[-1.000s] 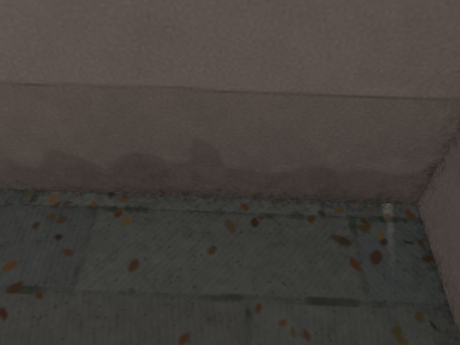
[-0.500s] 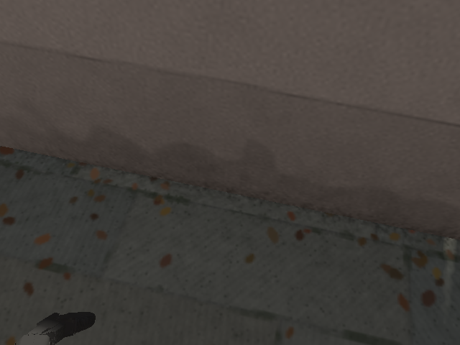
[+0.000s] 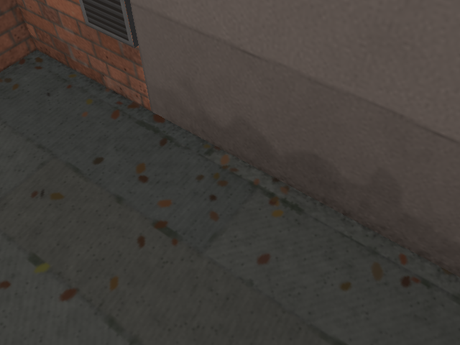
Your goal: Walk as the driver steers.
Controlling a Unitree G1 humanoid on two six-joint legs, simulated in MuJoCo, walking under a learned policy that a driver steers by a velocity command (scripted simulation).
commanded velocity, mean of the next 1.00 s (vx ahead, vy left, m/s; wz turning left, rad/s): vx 0.00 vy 0.00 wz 0.44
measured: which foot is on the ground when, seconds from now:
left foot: up 0.00-0.04, down 0.06-0.58, up 0.60-0.86, down 0.88-1.00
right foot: down 0.00-0.06, up 0.08-0.56, down 0.58-1.00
